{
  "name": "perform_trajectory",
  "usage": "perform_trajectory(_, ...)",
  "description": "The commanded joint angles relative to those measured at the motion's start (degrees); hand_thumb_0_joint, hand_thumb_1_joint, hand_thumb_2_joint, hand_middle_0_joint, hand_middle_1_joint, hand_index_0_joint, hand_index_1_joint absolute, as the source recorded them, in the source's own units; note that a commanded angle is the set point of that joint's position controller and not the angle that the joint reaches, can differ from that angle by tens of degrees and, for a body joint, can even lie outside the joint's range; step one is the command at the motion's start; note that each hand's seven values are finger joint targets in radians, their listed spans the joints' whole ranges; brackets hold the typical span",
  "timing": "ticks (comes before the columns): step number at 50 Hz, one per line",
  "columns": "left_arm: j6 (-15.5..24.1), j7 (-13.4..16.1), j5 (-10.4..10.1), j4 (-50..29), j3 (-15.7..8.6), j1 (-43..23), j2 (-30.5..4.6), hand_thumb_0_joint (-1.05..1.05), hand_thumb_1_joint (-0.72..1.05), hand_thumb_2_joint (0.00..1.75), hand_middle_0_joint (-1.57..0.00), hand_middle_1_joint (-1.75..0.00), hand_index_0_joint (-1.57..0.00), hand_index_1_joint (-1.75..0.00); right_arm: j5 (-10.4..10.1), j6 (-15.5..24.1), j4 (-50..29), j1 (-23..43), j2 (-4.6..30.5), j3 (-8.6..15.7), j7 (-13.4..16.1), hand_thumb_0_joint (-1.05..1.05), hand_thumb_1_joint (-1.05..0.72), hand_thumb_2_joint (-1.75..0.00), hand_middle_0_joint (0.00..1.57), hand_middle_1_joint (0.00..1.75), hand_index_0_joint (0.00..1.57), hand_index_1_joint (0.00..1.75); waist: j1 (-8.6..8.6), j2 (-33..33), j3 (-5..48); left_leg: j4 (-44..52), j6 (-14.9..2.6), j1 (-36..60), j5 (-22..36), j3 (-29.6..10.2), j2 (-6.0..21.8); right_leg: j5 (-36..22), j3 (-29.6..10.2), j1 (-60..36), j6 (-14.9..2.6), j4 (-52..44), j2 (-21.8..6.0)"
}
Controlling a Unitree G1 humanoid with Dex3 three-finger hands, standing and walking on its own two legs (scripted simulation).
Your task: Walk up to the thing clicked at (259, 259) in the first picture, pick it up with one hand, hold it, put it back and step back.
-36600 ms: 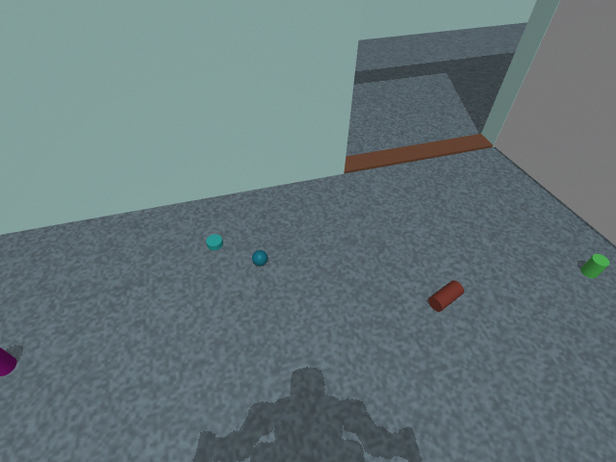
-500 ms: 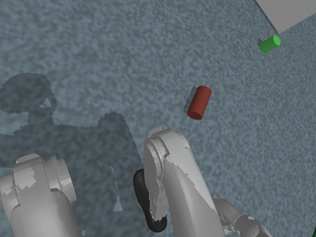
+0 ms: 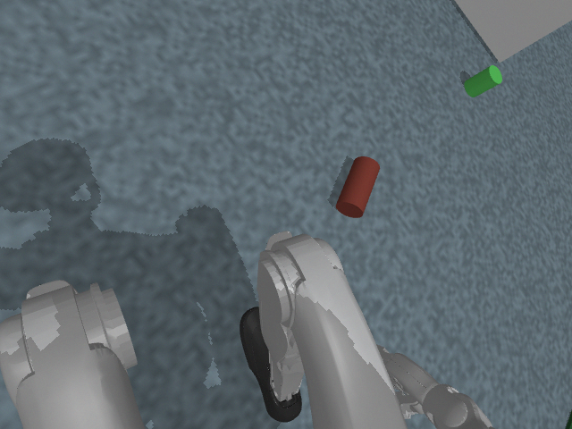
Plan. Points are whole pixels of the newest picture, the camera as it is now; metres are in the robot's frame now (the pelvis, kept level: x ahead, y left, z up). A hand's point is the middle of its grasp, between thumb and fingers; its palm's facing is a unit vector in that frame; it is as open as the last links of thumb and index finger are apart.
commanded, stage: open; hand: left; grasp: from above
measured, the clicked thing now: out of the picture +0.38 +0.39 -0.26
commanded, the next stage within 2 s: withdraw in 0.02 s
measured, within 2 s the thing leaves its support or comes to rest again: neither
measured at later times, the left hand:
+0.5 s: hand out of the picture +0.38 +0.39 -0.13, palm faces -0.29 -0.10 -0.95, open 13.9 cm
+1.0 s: hand out of the picture +0.36 +0.38 -0.09, palm faces -0.49 -0.13 -0.86, open 13.9 cm
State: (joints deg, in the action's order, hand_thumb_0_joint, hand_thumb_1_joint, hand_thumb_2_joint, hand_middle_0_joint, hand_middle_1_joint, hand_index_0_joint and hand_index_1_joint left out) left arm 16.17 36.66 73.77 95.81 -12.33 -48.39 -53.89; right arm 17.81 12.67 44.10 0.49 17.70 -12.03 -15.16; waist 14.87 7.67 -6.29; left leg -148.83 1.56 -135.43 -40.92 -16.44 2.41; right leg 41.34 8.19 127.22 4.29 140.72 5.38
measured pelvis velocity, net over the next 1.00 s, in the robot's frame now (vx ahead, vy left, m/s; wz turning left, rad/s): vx -0.02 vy -0.01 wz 0.10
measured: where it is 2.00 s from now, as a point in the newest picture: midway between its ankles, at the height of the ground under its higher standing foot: (205, 415)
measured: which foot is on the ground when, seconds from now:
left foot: down 0.00-1.00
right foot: down 0.00-1.00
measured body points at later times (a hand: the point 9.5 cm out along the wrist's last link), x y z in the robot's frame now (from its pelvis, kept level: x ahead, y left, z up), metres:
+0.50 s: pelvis +0.00 +0.00 +0.02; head +0.20 +0.11 +0.41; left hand +0.39 +0.39 -0.08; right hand +0.14 -0.25 -0.08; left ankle +0.06 +0.13 -0.25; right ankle +0.10 -0.12 -0.25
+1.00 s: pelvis -0.02 -0.01 +0.06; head +0.19 +0.10 +0.44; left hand +0.38 +0.38 -0.04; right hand +0.09 -0.28 -0.04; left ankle +0.06 +0.13 -0.25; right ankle +0.10 -0.12 -0.25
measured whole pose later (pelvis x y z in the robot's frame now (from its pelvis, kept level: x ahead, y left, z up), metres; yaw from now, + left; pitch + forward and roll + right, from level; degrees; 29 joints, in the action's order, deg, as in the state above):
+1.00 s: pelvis -0.02 -0.01 +0.06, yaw +6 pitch +30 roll -9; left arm 19.5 15.5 71.7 79.5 -4.7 -50.5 -48.0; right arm 8.2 1.3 42.2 -7.0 18.3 -5.3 -7.1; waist 10.3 2.1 1.8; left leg -134.6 0.8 -130.7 -34.9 -10.0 2.0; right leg 37.9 4.5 123.6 2.7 130.6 2.4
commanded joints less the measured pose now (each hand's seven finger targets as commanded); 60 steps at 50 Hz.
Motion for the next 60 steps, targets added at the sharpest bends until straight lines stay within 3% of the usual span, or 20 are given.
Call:
perform_trajectory(1,0.9,0.9,-1.2,-5.1,-0.8,-11.1,-15.6,0.00,-0.50,0.96,-0.06,-1.02,-0.07,-1.01,-0.5,-0.6,-0.4,-8.9,17.4,5.3,1.0,0.00,-0.88,-0.89,0.20,0.30,0.20,0.30,1.27,-25.4,34.8,14.4,-1.95,26.6,10.6,7.8,1.1,-15.2,6.5,-16.7,-4.82,-12.5,1.3)
perform_trajectory(7,3.2,0.6,-0.9,-6.4,-0.4,-11.8,-15.2,0.00,-0.46,0.94,-0.06,-1.03,-0.09,-1.00,-0.2,-1.3,-0.1,-9.2,17.6,4.7,1.1,0.00,-0.89,-0.89,0.20,0.30,0.20,0.30,1.71,-26.6,35.3,14.9,-1.44,29.3,12.2,7.3,1.0,-16.4,8.0,-16.2,-4.82,-11.6,1.1)
perform_trajectory(9,3.8,1.4,-0.5,-9.7,-2.5,-11.5,-17.8,0.00,-0.47,0.95,-0.06,-1.02,-0.09,-0.99,-0.5,-1.6,-0.3,-8.5,17.9,5.1,1.3,0.00,-0.89,-0.89,0.20,0.30,0.20,0.30,-0.11,-29.3,37.7,15.4,-1.16,30.5,13.1,7.7,1.0,-16.8,7.6,-17.0,-5.08,-11.4,1.1)
perform_trajectory(10,3.9,1.3,0.2,-12.2,-1.3,-11.2,-16.1,0.00,-0.47,0.95,-0.06,-1.02,-0.09,-0.99,-0.2,-1.6,-1.3,-7.9,17.9,5.6,1.3,0.00,-0.89,-0.89,0.20,0.30,0.20,0.30,-0.73,-31.0,39.6,15.7,-0.98,32.1,14.4,8.1,0.9,-17.9,7.3,-17.7,-5.17,-11.6,1.2)
perform_trajectory(11,3.5,1.6,0.4,-11.6,-3.6,-9.2,-18.3,0.00,-0.47,0.95,-0.06,-1.02,-0.09,-0.99,-0.2,-2.0,-0.6,-8.6,18.3,5.9,1.2,0.00,-0.89,-0.89,0.20,0.30,0.20,0.30,-1.31,-31.1,40.5,15.7,-0.97,32.4,15.1,8.2,0.9,-18.5,7.6,-17.9,-5.11,-11.2,1.2)
perform_trajectory(16,0.8,0.4,-1.1,-22.2,-4.2,-7.6,-15.2,0.00,-0.48,0.96,-0.06,-1.00,-0.08,-0.98,-2.2,-2.3,-1.2,-8.6,16.6,8.8,0.3,0.00,-0.89,-0.90,0.20,0.30,0.20,0.30,-4.93,-36.3,44.7,17.7,-0.41,34.9,15.9,9.7,0.4,-18.3,6.5,-15.0,-5.78,-10.9,0.6)
perform_trajectory(18,-0.9,-1.3,-2.3,-27.4,-4.6,-7.8,-14.5,0.00,-0.48,0.96,-0.06,-1.00,-0.08,-0.98,-3.9,-3.1,-1.6,-9.6,16.5,10.9,0.2,0.00,-0.89,-0.90,0.20,0.30,0.20,0.30,-5.82,-35.0,47.9,19.1,-0.72,34.6,15.4,10.2,0.1,-18.0,5.5,-15.4,-5.78,-12.8,0.2)
perform_trajectory(20,-3.1,-4.0,-4.3,-32.2,-1.9,-6.7,-9.8,0.00,-0.49,0.97,-0.07,-0.99,-0.08,-0.98,-5.7,-4.0,-1.9,-9.9,15.6,12.8,0.2,0.00,-0.89,-0.90,0.20,0.30,0.20,0.30,-7.55,-36.4,50.5,21.5,-0.68,36.3,15.1,11.0,0.0,-17.6,4.4,-14.8,-6.07,-14.4,-0.2)
perform_trajectory(24,-6.9,-11.3,-6.8,-34.8,5.3,-8.1,-1.6,0.00,-0.48,0.97,-0.07,-1.00,-0.08,-0.99,-9.5,-6.2,-1.6,-13.2,14.4,15.7,0.8,0.00,-0.89,-0.90,0.20,0.30,0.20,0.30,-6.16,-28.4,47.6,24.9,-1.98,34.0,10.4,11.2,-0.1,-14.3,2.4,-14.4,-5.86,-19.9,-0.4)
perform_trajectory(27,-8.6,-16.1,-8.7,-37.5,7.3,-8.8,1.2,0.00,-0.49,0.97,-0.07,-1.01,-0.08,-0.99,-10.9,-7.9,-2.5,-14.4,13.3,16.7,1.6,0.00,-0.89,-0.90,0.20,0.30,0.20,0.30,-6.21,-22.9,46.7,27.7,-2.62,33.4,7.2,11.0,-0.4,-11.0,1.3,-16.2,-6.00,-23.3,-0.7)
perform_trajectory(29,-8.6,-19.2,-9.0,-36.6,8.9,-10.7,2.0,0.00,-0.51,0.98,-0.07,-1.01,-0.08,-1.00,-11.6,-8.6,-2.8,-15.1,12.4,16.9,2.4,0.00,-0.90,-0.90,0.20,0.30,0.20,0.30,-5.07,-18.7,44.3,28.1,-3.14,32.3,6.7,11.2,-0.6,-10.3,0.3,-17.6,-6.03,-25.1,-0.6)
perform_trajectory(32,-7.5,-22.4,-9.0,-34.8,8.3,-11.3,0.0,0.00,-0.50,0.98,-0.07,-1.02,-0.08,-1.01,-12.4,-9.5,-3.7,-15.2,11.1,15.8,4.1,0.00,-0.90,-0.90,0.20,0.30,0.20,0.30,-5.49,-14.3,42.0,27.7,-3.92,29.2,8.7,12.8,-1.2,-11.1,-1.1,-20.8,-5.81,-27.2,-0.9)
perform_trajectory(37,-4.1,-24.2,-7.9,-27.6,7.5,-11.2,-2.0,0.00,-0.50,0.98,-0.08,-1.02,-0.09,-1.01,-12.5,-10.3,-4.7,-14.6,10.7,13.7,6.6,0.00,-0.90,-0.90,0.20,0.30,0.20,0.30,-5.35,-10.6,37.2,28.7,-4.15,26.1,5.8,13.4,-1.7,-6.4,-2.0,-21.1,-5.89,-29.2,-1.3)
perform_trajectory(43,1.3,-22.2,-5.5,-24.5,7.4,-16.2,-4.7,0.00,-0.47,0.96,-0.09,-1.00,-0.10,-0.99,-11.1,-10.7,-4.8,-14.2,11.3,11.4,8.5,0.00,-0.89,-0.89,0.20,0.30,0.20,0.30,-4.11,-15.1,37.0,29.0,-3.30,28.3,3.4,12.7,-1.4,-3.5,-0.9,-17.5,-6.40,-27.3,-1.4)
perform_trajectory(46,3.4,-19.7,-3.5,-24.2,5.4,-18.5,-8.6,0.00,-0.47,0.96,-0.09,-1.00,-0.10,-0.98,-10.0,-10.8,-4.4,-14.3,12.1,10.6,9.0,0.00,-0.89,-0.89,0.20,0.30,0.20,0.30,-4.41,-20.3,39.9,28.2,-2.62,31.3,5.1,12.4,-1.3,-5.5,0.3,-16.2,-6.47,-24.8,-1.5)
perform_trajectory(50,4.6,-15.4,-1.6,-21.9,4.3,-18.7,-8.4,0.00,-0.39,0.90,-0.16,-0.92,-0.18,-0.90,-8.6,-10.8,-3.4,-15.4,12.5,10.2,9.1,0.00,-0.88,-0.89,0.20,0.30,0.20,0.30,-3.98,-24.4,43.1,26.7,-1.90,35.1,9.3,12.2,-1.3,-10.0,1.7,-15.2,-6.39,-21.6,-1.7)
perform_trajectory(52,4.9,-13.0,-1.0,-24.9,1.1,-21.2,-12.4,0.00,-0.30,0.99,-0.27,-0.76,-0.24,-0.78,-8.2,-10.8,-3.0,-15.7,13.3,10.8,9.2,0.00,-0.88,-0.89,0.20,0.30,0.20,0.30,-5.07,-27.9,47.2,26.4,-1.64,37.5,10.3,11.9,-1.4,-10.8,2.5,-14.2,-6.48,-20.1,-1.9)
perform_trajectory(53,4.5,-12.0,-0.8,-24.9,0.7,-20.1,-12.1,0.00,-0.38,0.91,-0.19,-0.84,-0.16,-0.86,-7.9,-10.5,-3.0,-16.5,13.2,11.0,9.0,0.00,-0.89,-0.89,0.20,0.30,0.20,0.30,-5.01,-29.4,48.1,26.6,-1.50,38.5,10.9,12.0,-1.6,-11.3,2.7,-14.2,-6.45,-19.6,-2.1)
perform_trajectory(56,2.6,-10.2,-2.0,-28.4,-0.4,-18.0,-10.8,0.00,-0.26,0.90,-0.24,-0.67,-0.22,-0.69,-8.0,-10.0,-3.1,-16.7,13.2,12.6,8.6,0.00,-0.88,-0.89,0.20,0.30,0.20,0.30,-6.44,-33.3,52.1,27.5,-1.21,42.0,11.3,12.1,-1.4,-11.5,2.6,-12.6,-6.75,-19.1,-2.3)
perform_trajectory(60,-1.6,-10.5,-7.3,-37.6,-3.3,-14.7,-10.2,0.00,-0.06,0.89,-0.23,-0.60,-0.21,-0.62,-9.1,-9.3,-3.8,-18.1,13.1,15.9,7.9,0.00,-0.89,-0.90,0.20,0.30,0.20,0.30,-8.89,-34.4,58.0,30.6,-1.35,44.9,10.8,12.6,-1.4,-11.9,1.5,-15.4,-6.70,-21.6,-3.0)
